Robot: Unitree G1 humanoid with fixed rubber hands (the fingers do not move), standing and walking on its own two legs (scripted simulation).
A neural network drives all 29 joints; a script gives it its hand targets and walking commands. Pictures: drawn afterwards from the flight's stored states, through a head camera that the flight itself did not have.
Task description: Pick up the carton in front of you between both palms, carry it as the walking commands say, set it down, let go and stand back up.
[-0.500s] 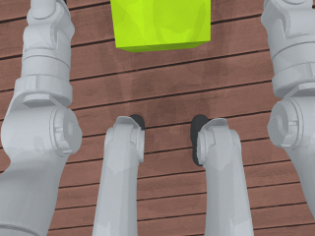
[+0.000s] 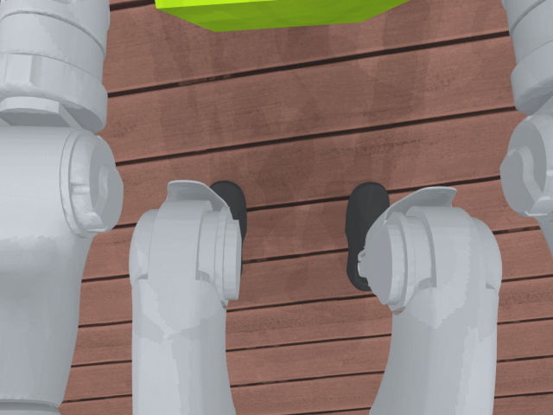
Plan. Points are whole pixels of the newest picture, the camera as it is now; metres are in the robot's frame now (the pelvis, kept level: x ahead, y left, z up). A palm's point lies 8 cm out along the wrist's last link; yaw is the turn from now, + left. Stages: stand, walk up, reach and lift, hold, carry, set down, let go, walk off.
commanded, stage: reach and lift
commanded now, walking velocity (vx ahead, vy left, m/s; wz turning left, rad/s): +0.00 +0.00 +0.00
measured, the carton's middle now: out of the picture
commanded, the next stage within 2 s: none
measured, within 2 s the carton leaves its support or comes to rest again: leaves its support in 0.80 s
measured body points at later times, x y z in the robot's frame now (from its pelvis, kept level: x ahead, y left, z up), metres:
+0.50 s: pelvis -0.01 +0.00 +0.00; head +0.38 +0.01 +0.21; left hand +0.57 +0.18 -0.18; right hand +0.59 -0.12 -0.18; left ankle +0.10 +0.13 -0.34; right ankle +0.10 -0.13 -0.34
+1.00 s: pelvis -0.01 +0.00 +0.03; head +0.33 +0.01 +0.33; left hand +0.55 +0.17 -0.07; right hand +0.56 -0.13 -0.07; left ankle +0.10 +0.13 -0.34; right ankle +0.10 -0.14 -0.34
